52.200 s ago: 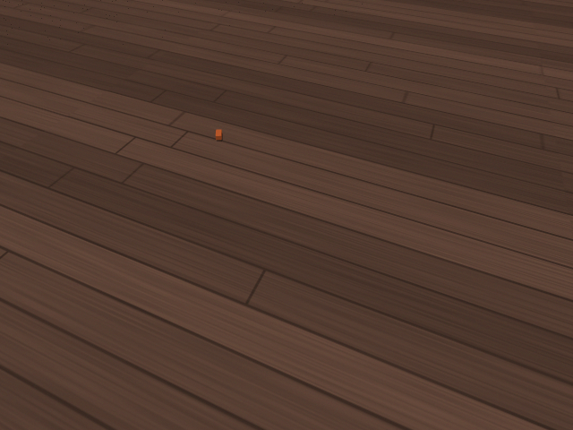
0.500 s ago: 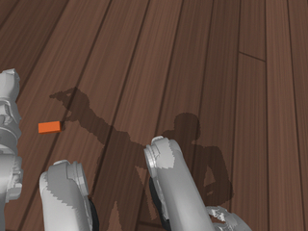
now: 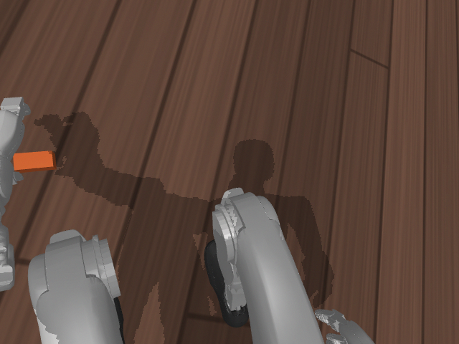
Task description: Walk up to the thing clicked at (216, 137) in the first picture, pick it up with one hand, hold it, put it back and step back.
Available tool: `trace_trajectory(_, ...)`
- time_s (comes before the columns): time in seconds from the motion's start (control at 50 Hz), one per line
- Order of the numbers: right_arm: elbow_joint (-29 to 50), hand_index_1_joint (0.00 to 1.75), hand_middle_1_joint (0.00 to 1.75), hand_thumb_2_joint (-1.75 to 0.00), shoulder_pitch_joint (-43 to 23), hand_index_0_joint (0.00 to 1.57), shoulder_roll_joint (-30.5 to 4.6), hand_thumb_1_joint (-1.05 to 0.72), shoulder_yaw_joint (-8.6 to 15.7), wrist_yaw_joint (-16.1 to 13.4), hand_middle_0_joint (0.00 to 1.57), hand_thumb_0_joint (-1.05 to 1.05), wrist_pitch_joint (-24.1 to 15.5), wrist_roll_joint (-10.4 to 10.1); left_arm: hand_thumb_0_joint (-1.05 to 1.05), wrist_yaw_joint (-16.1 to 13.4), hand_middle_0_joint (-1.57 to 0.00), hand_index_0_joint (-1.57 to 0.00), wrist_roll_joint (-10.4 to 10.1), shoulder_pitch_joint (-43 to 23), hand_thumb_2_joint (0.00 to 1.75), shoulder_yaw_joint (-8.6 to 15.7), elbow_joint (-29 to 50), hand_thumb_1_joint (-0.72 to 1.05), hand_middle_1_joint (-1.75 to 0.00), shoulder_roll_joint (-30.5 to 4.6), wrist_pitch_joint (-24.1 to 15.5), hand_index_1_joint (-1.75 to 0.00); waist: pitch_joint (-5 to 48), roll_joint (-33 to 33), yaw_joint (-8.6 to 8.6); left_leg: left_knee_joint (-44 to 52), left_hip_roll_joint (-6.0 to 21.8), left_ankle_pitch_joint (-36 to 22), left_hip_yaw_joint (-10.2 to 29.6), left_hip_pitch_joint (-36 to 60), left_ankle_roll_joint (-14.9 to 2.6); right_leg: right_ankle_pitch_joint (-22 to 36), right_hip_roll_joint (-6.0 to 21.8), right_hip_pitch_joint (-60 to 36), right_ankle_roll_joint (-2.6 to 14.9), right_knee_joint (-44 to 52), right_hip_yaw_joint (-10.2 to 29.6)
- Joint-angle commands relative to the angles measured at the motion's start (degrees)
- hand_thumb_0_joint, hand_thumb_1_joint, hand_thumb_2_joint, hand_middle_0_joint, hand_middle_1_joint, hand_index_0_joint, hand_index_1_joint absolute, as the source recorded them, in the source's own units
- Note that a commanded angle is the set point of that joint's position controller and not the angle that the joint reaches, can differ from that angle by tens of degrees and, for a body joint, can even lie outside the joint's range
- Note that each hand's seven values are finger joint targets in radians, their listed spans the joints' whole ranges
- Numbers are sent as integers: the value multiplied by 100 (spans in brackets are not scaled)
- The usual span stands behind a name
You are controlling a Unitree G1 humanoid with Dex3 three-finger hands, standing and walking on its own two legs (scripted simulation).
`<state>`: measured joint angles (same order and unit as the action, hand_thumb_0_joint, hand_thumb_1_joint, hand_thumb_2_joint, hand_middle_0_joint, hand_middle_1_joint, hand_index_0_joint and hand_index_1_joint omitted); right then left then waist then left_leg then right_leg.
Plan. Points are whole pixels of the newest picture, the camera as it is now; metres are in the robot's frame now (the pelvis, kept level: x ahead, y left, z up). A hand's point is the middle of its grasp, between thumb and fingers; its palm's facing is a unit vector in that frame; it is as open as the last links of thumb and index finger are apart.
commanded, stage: home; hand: left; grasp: from above
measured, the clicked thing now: (35, 161) +0.49 +0.24 -0.30
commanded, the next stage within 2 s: none
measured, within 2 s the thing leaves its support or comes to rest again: neither
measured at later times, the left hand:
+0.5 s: hand out of the picture +0.36 +0.25 +0.00, palm faces -0.33 -0.52 -0.78, open 8.2 cm
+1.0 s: hand out of the picture +0.25 +0.21 +0.22, palm faces +0.06 -0.94 -0.34, open 7.4 cm
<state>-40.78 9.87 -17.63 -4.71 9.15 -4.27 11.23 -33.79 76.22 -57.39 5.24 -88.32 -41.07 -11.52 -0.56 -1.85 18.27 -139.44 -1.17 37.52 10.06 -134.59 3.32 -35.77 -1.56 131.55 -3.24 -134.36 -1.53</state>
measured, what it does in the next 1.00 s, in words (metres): rises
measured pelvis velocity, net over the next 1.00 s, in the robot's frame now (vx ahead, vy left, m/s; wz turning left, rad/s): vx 0.03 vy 0.00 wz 0.11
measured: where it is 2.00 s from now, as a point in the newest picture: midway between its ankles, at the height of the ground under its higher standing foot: (175, 322)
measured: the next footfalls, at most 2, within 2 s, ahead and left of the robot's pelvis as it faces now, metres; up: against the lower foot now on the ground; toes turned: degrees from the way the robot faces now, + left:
none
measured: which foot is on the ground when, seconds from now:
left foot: down 0.00-1.00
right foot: down 0.00-1.00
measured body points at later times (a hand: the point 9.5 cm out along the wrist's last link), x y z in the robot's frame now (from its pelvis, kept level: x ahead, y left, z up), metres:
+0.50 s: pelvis +0.01 +0.00 +0.12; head +0.19 +0.03 +0.53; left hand +0.38 +0.28 +0.05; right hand +0.14 -0.26 -0.01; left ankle +0.08 +0.14 -0.28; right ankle +0.11 -0.13 -0.28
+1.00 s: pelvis +0.03 +0.00 +0.30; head +0.11 +0.02 +0.74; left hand +0.25 +0.26 +0.25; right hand +0.24 -0.21 +0.22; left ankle +0.08 +0.14 -0.28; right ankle +0.11 -0.13 -0.28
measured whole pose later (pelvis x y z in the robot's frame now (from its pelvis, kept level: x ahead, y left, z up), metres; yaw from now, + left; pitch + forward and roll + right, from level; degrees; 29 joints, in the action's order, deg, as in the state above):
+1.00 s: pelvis +0.03 +0.00 +0.30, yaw +6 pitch +20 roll -3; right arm -31.0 9.1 -11.4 -2.6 -4.6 -5.4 -2.3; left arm -5.5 3.0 9.5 0.0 -7.7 -15.2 20.1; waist 11.5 2.4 3.5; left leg -83.6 1.6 32.9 4.9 -71.4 1.8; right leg -31.9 0.9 69.1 -1.9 -80.5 -1.6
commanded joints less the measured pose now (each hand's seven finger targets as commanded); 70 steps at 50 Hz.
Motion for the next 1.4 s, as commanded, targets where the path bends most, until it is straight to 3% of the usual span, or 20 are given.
trace_trajectory(0.0,46,30,30,-89,977,20,-1421,-89,606,129,20,0,-126,-38,0,-379,-30,-31,-498,-2124,76,243,1400,-22,-74,-1298,548,-72,5174,2859,-159,1539,40,-940,-913,3748,-347,1230,-36,-2126,562,1255,-712)
trace_trajectory(0.06,-126,30,30,-90,1177,20,-1407,-88,642,214,20,0,-115,-109,0,-55,-24,-23,-787,-2053,84,149,1515,-14,-66,-1194,805,-64,5287,2430,-168,1460,53,-1124,-947,3520,-447,1518,-72,-2590,482,1437,-671)
trace_trajectory(0.08,-148,30,30,-90,1256,20,-1425,-89,699,209,20,0,-95,-183,0,82,-24,-22,-916,-1700,91,251,1704,-6,-60,-1283,892,-62,5512,2370,-412,1570,40,-1266,-962,3560,-467,1608,-74,-2803,470,1529,-649)
trace_trajectory(0.14,-242,30,30,-90,1387,20,-1361,-89,796,257,20,0,-72,-319,0,621,-22,-21,-1368,-1226,87,9,1798,15,-51,-758,1060,-52,5375,2080,-529,1832,43,-1335,-951,3559,-483,1587,-105,-2987,492,1685,-650)
trace_trajectory(0.2,-85,30,30,-90,1434,20,-1315,-89,945,231,20,0,59,-538,0,1157,-22,-20,-1967,-431,88,133,2553,38,-45,-595,1184,-46,5572,1751,-838,2177,5,-1540,-981,3561,-494,1736,-88,-3624,490,1999,-573)
trace_trajectory(0.22,107,30,30,-90,1341,20,-1320,-89,966,232,20,0,116,-609,0,1354,-22,-21,-2144,123,89,116,2703,46,-43,-454,1241,-44,5452,1494,-899,2334,2,-1569,-970,3562,-502,1766,-93,-3845,490,2116,-563)
trace_trajectory(0.24,141,30,30,-90,1300,20,-1241,-89,953,213,20,0,202,-693,0,1582,-21,-20,-2347,775,88,-196,2644,54,-39,97,1336,-40,5077,1160,-895,2505,-6,-1352,-945,3436,-522,1548,-103,-3820,502,2313,-562)
trace_trajectory(0.26,226,30,30,-90,1245,20,-1233,-90,970,178,20,0,264,-759,0,1773,-20,-20,-2521,1114,87,-291,2912,62,-34,282,1374,-35,4682,874,-840,2635,-14,-1216,-927,3315,-544,1439,-113,-3835,496,2474,-549)
trace_trajectory(0.3,486,30,30,-90,1159,20,-1286,-90,1050,61,20,0,377,-866,0,2133,-19,-19,-2873,1005,86,-29,4286,78,-29,-74,1380,-29,4893,852,-1003,2853,-5,-1240,-849,3600,-527,1442,-76,-4096,532,2706,-494)
trace_trajectory(0.36,798,30,30,-90,894,20,-1150,-90,1090,-95,20,0,425,-956,0,2594,-20,-20,-3512,1806,90,-266,5231,90,-30,559,1402,-30,4493,340,-1001,3174,-20,-934,-746,3560,-541,1126,-44,-4175,518,3126,-426)
trace_trajectory(0.44,1048,30,30,-90,541,20,-965,-90,1184,-366,20,0,383,-1015,0,2737,-20,-20,-4098,1938,90,-32,6693,90,-30,450,1272,-30,4533,597,-1248,3710,31,-427,-727,4272,-475,558,15,-4383,543,3632,-268)
trace_trajectory(0.54,1159,30,30,-90,109,20,-802,-90,1122,-651,20,0,250,-1128,0,2597,-20,-20,-4525,2781,90,-117,7353,90,-30,847,1367,-30,4289,1191,-1436,4682,95,249,-561,5341,-383,70,80,-4355,537,4081,-188)
trace_trajectory(0.62,1265,30,30,-90,-231,20,-748,-90,1031,-873,20,0,92,-1208,0,2620,-20,-20,-5200,3447,90,-396,7857,90,-30,1328,1804,-30,3874,1183,-1357,5453,131,776,-353,5937,-379,-149,76,-4646,472,4574,-215)
trace_trajectory(0.68,1346,30,30,-90,-395,20,-676,-90,942,-1030,20,0,-19,-1270,0,2720,-20,-20,-5786,4100,90,-502,8143,90,-30,1465,2147,-30,3605,1051,-1320,5820,129,676,-386,6309,-384,-151,94,-5112,451,5063,-165)
trace_trajectory(0.82,1612,30,30,-90,-398,20,-391,-90,726,-1307,20,0,-274,-1352,0,2752,-20,-20,-6892,5330,90,-267,8829,90,-30,1572,2653,-30,2995,706,-1327,6490,112,149,-602,6937,-454,43,103,-6460,424,6151,4)
trace_trajectory(0.88,1691,30,30,-90,-285,20,-274,-90,647,-1398,20,0,-345,-1365,0,2712,-20,-20,-7142,5773,90,-113,8991,90,-30,1701,2819,-30,2704,680,-1367,6958,132,62,-527,7339,-444,118,112,-6899,428,6568,22)
trace_trajectory(0.94,1753,30,30,-90,-105,20,-212,-90,589,-1512,20,0,-417,-1385,0,2716,-20,-20,-7381,6240,90,-30,9249,90,-30,1866,3023,-30,2847,643,-1384,7303,140,-599,-496,7939,-415,693,117,-7521,416,6906,-13)
trace_trajectory(1.1,1846,30,30,-90,308,20,-117,-90,542,-1865,20,0,-717,-1342,0,2850,-20,-20,-7942,7562,90,45,10062,90,-30,2301,3425,-30,2344,666,-1455,8215,160,-1814,-592,9144,-338,1712,74,-8797,370,7907,-89)
trace_trajectory(1.24,1956,30,30,-90,436,20,-63,-90,550,-2052,20,0,-967,-1272,0,2981,-20,-20,-7988,8401,90,46,10595,90,-30,2356,3621,-30,1761,526,-1509,8803,125,-2160,-711,9721,-351,1974,21,-9412,332,8636,-174)
trace_trajectory(1.38,1998,30,30,-90,390,20,-137,-90,616,-2078,20,0,-1184,-1192,0,3198,-20,-20,-7957,8575,90,2,10709,90,-30,2371,3662,-30,1314,323,-1490,9069,99,-1984,-769,9873,-390,1763,26,-9530,284,8933,-258)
